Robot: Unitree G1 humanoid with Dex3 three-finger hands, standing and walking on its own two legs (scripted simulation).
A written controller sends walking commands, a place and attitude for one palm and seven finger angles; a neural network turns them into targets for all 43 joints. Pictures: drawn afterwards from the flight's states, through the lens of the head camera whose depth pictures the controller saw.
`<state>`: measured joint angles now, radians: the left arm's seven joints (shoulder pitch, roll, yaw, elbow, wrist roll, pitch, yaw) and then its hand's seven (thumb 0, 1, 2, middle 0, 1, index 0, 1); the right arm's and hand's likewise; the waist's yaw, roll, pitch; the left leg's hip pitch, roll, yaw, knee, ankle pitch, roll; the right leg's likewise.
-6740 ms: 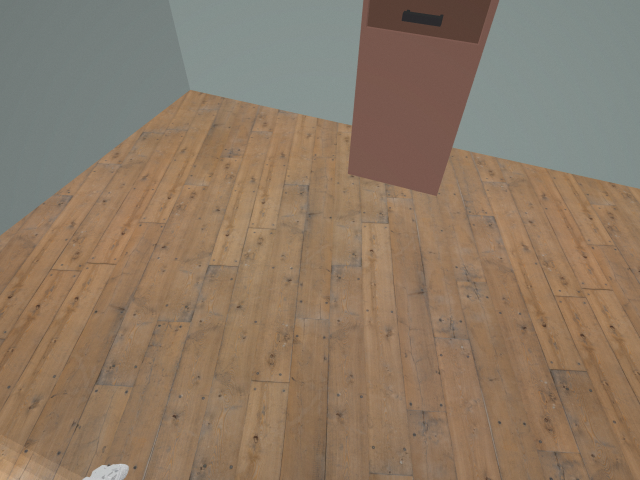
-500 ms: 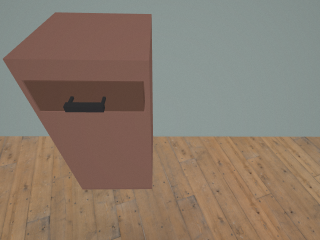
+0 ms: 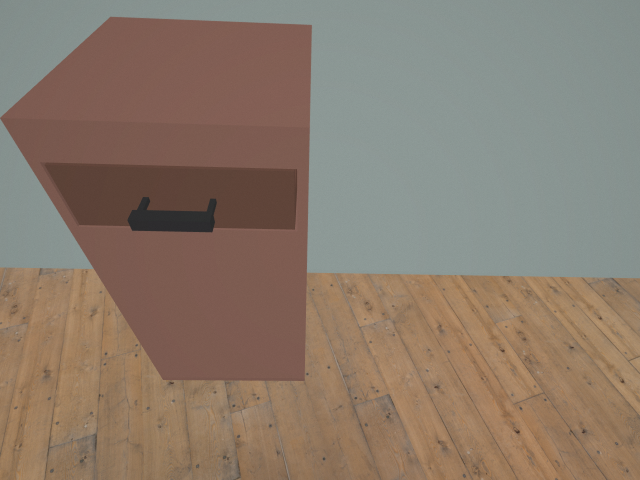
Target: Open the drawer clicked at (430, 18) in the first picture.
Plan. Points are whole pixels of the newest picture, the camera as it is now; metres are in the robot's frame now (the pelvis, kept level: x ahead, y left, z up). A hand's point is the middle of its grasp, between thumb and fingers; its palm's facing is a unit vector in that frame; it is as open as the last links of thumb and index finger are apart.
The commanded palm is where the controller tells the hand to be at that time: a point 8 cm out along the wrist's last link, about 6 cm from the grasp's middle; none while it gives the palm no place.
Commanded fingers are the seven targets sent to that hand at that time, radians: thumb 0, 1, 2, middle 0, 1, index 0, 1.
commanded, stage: look again from close up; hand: left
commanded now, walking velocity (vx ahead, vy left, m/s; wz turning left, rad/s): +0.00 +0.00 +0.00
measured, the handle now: (175, 212) +0.52 +0.29 +0.01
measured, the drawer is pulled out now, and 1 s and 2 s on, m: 0.00 0.00 0.00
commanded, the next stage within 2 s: come to a stop and stand still in 0.20 s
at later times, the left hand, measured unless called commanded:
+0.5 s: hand out of the picture +0.01 +0.17 -0.18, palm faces +0.02 -0.99 -0.17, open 7.4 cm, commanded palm none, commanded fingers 0.00 0.90 0.90 -0.20 -0.30 -0.20 -0.30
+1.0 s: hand out of the picture +0.06 +0.20 -0.18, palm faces -0.01 -0.98 -0.20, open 7.4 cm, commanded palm none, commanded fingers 0.00 0.90 0.90 -0.20 -0.30 -0.20 -0.30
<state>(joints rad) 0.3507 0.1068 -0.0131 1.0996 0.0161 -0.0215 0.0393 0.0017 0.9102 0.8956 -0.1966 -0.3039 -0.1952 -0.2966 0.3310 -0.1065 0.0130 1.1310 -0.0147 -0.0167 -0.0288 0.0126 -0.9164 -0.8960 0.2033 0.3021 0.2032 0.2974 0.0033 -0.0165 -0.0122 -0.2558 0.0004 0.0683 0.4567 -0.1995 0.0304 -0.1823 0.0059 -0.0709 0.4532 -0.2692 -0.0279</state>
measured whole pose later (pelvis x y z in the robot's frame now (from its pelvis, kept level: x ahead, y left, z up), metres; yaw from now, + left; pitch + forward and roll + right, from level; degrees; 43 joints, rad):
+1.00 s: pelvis +0.04 +0.02 +0.00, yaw -1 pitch -1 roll +0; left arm 0.28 0.17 -0.02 1.06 0.01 -0.01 0.04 0.00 0.91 0.90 -0.20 -0.30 -0.19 -0.30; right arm 0.27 -0.17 0.03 1.10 -0.02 -0.02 -0.02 0.01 -0.92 -0.90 0.20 0.30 0.20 0.30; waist 0.00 -0.01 0.01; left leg -0.20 -0.04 0.10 0.48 -0.28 0.06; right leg -0.13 -0.03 -0.04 0.48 -0.34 0.01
